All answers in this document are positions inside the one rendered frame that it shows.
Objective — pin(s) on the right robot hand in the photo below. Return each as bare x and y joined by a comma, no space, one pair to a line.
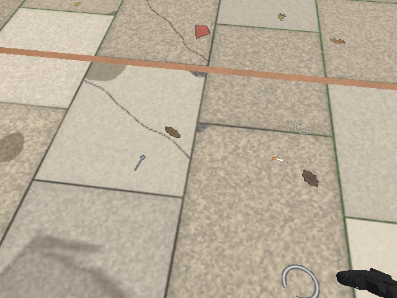
374,281

